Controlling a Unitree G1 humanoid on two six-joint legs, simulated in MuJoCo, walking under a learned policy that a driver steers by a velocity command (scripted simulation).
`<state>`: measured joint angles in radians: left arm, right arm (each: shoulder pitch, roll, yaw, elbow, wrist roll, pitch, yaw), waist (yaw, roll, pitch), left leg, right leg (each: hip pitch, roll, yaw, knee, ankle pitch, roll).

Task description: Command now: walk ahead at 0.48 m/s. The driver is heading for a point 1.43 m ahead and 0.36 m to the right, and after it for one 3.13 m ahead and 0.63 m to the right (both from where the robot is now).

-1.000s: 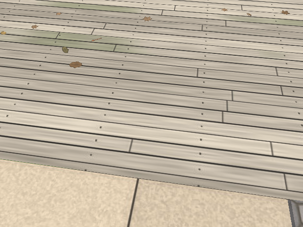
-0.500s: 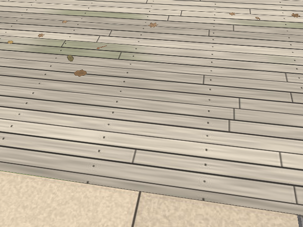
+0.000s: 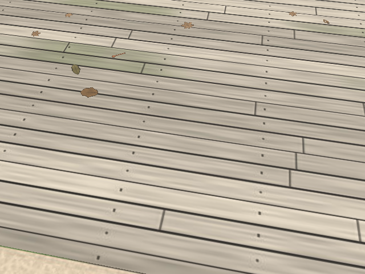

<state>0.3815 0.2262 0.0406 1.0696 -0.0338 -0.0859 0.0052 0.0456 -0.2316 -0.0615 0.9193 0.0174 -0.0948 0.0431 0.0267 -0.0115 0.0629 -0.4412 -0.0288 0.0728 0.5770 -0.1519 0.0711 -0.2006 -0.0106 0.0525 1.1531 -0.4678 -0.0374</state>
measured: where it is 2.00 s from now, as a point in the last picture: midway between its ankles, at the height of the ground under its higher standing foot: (255, 153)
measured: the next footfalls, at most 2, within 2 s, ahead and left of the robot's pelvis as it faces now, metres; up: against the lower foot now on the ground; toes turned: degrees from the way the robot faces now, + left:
right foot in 0.46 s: +0.38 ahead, -0.16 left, +0.00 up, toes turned -11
left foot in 0.92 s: +0.76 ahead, -0.03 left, -0.10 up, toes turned -26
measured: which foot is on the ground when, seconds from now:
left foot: down 0.00-0.50, up 0.52-0.90, down 0.92-1.00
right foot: up 0.00-0.44, down 0.46-0.90, up 0.92-1.00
